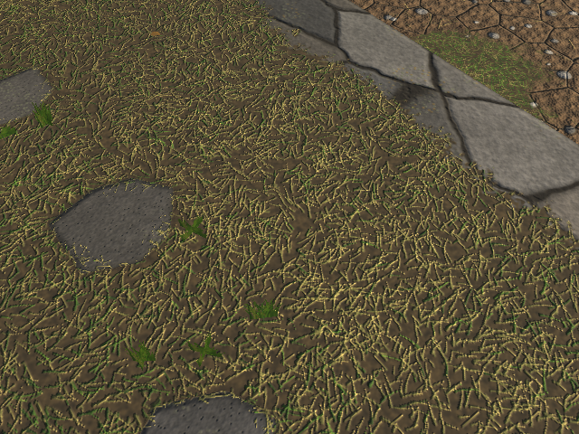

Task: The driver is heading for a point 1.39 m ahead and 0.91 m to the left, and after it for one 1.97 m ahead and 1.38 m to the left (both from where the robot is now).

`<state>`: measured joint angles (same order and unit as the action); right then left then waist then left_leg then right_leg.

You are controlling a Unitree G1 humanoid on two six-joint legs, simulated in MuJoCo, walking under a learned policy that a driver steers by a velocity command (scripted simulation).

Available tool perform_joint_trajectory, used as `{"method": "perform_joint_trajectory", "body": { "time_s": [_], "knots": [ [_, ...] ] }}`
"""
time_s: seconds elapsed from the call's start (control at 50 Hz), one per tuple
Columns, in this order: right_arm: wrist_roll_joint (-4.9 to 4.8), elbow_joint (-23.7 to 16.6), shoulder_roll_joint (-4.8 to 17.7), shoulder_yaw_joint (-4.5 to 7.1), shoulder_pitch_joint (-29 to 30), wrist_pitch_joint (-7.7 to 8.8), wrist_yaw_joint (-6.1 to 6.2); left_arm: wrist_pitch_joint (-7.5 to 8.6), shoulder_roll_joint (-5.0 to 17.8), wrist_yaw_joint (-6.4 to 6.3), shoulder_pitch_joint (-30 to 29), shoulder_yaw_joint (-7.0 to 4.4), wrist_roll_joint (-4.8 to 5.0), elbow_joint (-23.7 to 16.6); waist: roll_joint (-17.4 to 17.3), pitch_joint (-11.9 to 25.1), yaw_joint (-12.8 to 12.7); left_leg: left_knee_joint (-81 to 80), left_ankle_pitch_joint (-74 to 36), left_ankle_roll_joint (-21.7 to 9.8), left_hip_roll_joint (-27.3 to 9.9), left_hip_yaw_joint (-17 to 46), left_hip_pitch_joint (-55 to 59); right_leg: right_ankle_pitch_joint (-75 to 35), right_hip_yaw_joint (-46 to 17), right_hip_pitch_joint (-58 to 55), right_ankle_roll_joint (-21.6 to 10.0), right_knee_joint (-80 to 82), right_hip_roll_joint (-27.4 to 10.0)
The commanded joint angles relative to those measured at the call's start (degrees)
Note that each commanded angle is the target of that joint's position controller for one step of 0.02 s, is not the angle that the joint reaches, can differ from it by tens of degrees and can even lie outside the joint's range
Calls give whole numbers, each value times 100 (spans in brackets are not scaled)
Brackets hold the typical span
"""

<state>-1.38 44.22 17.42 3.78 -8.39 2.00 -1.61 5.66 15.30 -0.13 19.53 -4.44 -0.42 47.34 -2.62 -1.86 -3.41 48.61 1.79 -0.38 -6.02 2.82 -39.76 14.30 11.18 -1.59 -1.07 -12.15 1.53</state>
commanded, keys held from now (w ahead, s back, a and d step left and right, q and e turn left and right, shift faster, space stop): w+q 0.20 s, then q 0.80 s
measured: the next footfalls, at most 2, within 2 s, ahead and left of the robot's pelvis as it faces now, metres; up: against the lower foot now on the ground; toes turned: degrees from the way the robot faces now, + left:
left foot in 0.18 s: +0.27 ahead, +0.13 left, +0.00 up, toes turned +9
right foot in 0.64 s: +0.50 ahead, +0.01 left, +0.00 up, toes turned +29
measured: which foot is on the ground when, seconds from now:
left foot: up 0.00-0.16, down 0.18-0.64, up 0.66-1.00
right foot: down 0.00-0.18, up 0.20-0.62, down 0.64-1.00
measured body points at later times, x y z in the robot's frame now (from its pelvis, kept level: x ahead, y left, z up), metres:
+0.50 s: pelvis +0.26 +0.06 +0.00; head +0.31 +0.10 +0.45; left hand +0.38 +0.37 -0.09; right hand +0.43 -0.20 -0.10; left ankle +0.24 +0.13 -0.74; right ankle +0.44 -0.07 -0.68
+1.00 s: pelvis +0.35 +0.07 -0.01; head +0.38 +0.10 +0.44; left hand +0.31 +0.39 -0.11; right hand +0.64 -0.07 -0.10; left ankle +0.28 +0.18 -0.72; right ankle +0.47 -0.01 -0.74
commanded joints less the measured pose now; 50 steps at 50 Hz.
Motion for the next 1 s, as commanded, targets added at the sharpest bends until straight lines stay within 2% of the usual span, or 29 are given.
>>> {"method": "perform_joint_trajectory", "body": {
  "time_s": [0.02,0.08,0.12,0.14,0.16,0.18,0.2,0.22,0.24,0.26,0.28,0.3,0.34,0.38,0.44,0.48,0.54,0.6,0.62,0.64,0.66,0.68,0.7,0.72,0.74,0.78,0.82,0.92,1.0],
  "knots": [
    [19,-568,53,-71,558,65,-132,62,947,-65,-342,-222,66,-374,408,-491,33,-727,-436,-87,-40,-208,55,-1761,-297,410,-797,625,-1681],
    [4,-829,152,-50,880,62,-220,-57,1078,-72,-150,-269,155,-252,443,-485,18,-1133,-9,-317,111,-454,71,-2517,-72,-196,-682,235,-1815],
    [-6,-917,347,51,687,35,-236,-154,1262,-97,-169,-308,182,-259,659,-124,245,-1169,564,-549,498,-803,690,-4506,86,-460,-562,-529,-1820],
    [-25,-850,527,156,214,13,-225,-218,1340,-112,-198,-321,195,-278,757,215,533,-1151,847,-693,753,-959,1334,-5362,158,-466,-497,-1301,-1770],
    [-45,-660,800,322,-628,-9,-175,-262,1355,-128,-274,-305,223,-309,718,676,1024,-1438,688,-897,1010,-1008,2572,-5478,288,-58,-343,-2450,-1608],
    [-46,-422,1225,529,-1588,-84,-58,-231,1205,-159,-205,-225,141,-389,362,1185,1446,-1558,618,-1153,747,-276,4351,-4087,284,1238,-77,-4113,-1389],
    [-75,-461,1893,610,-1431,-57,5,-91,250,-62,445,70,-96,-707,-1288,1670,613,-1961,1470,-2231,-852,3019,6263,1713,-172,3879,322,-6300,-245],
    [21,-732,1532,477,-1521,34,-20,148,652,-2,-120,56,119,-810,-632,2534,1001,-3013,1779,-2563,-1381,4738,6525,2174,-1595,4452,284,-7016,50],
    [98,-704,1200,381,-1232,118,-49,240,985,18,-786,-30,324,-1003,-242,1680,1081,-3142,759,-2199,-1242,3800,5939,1643,-1695,4815,190,-6938,-219],
    [69,-739,1042,334,-851,165,-48,275,927,-32,-826,0,256,-1024,142,1087,780,-3012,-394,-1994,-984,2943,5028,1180,-1651,4626,147,-6468,-459],
    [45,-810,836,280,-448,162,-32,244,965,-95,-766,-35,81,-921,351,727,518,-2929,-1421,-1809,-736,2229,4173,972,-1606,4248,207,-6046,-658],
    [109,-906,731,244,-249,149,4,165,1052,-113,-639,-86,2,-906,243,658,328,-2970,-2110,-1751,-602,1823,3546,851,-1625,3760,253,-5858,-761],
    [138,-919,765,254,-135,129,54,-12,909,-117,-506,-70,-47,-906,198,610,146,-3083,-2866,-1727,-418,1445,2894,700,-1523,3365,393,-5444,-732],
    [122,-838,925,303,-226,104,135,-114,701,-144,-590,1,-81,-952,153,616,137,-3050,-3374,-1664,-216,1107,2604,314,-1400,3306,528,-4840,-567],
    [24,-763,946,314,-295,-60,269,-164,560,-134,-1031,79,-78,-1073,-91,765,276,-2820,-3047,-1332,137,849,2510,-611,-1348,3111,633,-3701,-296],
    [-5,-735,941,314,-387,-174,338,-172,564,-83,-1390,99,-25,-1150,-229,834,430,-2692,-2489,-1138,193,984,2569,-1131,-1386,2944,640,-3039,-136],
    [12,-719,926,306,-506,-285,376,-175,668,-18,-1751,76,17,-1256,-327,793,564,-2391,-1817,-1046,73,1518,2887,-1022,-1547,2943,598,-2398,12],
    [21,-820,846,274,-344,-319,387,-104,836,17,-1592,-21,-5,-1253,-526,733,408,-1927,-1301,-917,44,2160,3211,-755,-1678,2667,378,-1677,60],
    [8,-885,789,248,-185,-315,389,-56,850,8,-1388,-45,-20,-1212,-541,729,226,-1653,-1021,-768,220,2176,3134,-1358,-1625,2213,236,-1099,-22],
    [73,-998,566,171,-212,-285,379,-23,1093,-37,-1159,-101,-106,-1222,-209,1059,192,-947,-308,-533,532,1945,2750,-2561,-2070,1250,-70,-1012,-719],
    [175,-989,263,92,-924,-247,364,-81,1407,-101,-1164,-136,-221,-1319,1138,1460,594,301,2832,-156,1269,1233,1635,-5047,-3286,-103,-852,-1343,-2048],
    [79,-974,620,136,-1274,-257,343,-204,1223,-83,-806,-145,-191,-1157,1985,1816,563,1416,4175,128,1367,747,743,-4624,-4684,-516,-1696,-1124,-2908],
    [43,-822,1093,285,-1204,-309,345,-245,924,-75,-919,-69,-72,-1267,1228,1489,447,2136,3765,335,1049,798,554,-3772,-4342,-222,-1624,-1067,-2629],
    [8,-814,1170,340,-867,-405,365,-297,734,-87,-1055,-20,-67,-1297,866,1163,382,2437,3309,466,915,634,423,-3198,-3572,99,-1340,-1092,-2232],
    [-7,-813,1090,344,-749,-511,387,-346,672,-94,-1250,13,-57,-1335,724,903,403,2478,3029,555,807,546,437,-2709,-3066,511,-1188,-970,-1941],
    [-22,-919,785,278,-645,-605,375,-428,777,-134,-1497,-7,-88,-1316,926,561,481,2123,2549,609,670,235,748,-2070,-2347,1224,-1073,-655,-1541],
    [-23,-1008,550,215,-569,-595,365,-474,798,-170,-1472,-39,-119,-1268,1176,612,411,1596,2415,630,642,-22,915,-2104,-1951,1201,-1146,-537,-1461],
    [42,-1225,483,149,-262,-552,254,-546,1043,-171,-1501,-159,-42,-1181,1237,929,257,248,2093,470,350,-239,1567,-2146,-1566,1038,-1273,-533,-1810],
    [42,-1249,594,215,-406,-578,135,-583,1170,-129,-1535,-207,87,-1083,1264,850,370,-926,1675,161,426,-516,2156,-1540,-1358,1121,-1043,-751,-1924]
  ]
}}
Velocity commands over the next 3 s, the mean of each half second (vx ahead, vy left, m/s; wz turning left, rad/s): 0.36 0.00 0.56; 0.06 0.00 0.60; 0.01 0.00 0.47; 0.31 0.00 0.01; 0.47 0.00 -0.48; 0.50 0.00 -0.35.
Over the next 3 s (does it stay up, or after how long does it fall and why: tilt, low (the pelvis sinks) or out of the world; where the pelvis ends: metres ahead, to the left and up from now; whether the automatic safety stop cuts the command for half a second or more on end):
stays up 0.83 0.57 0.00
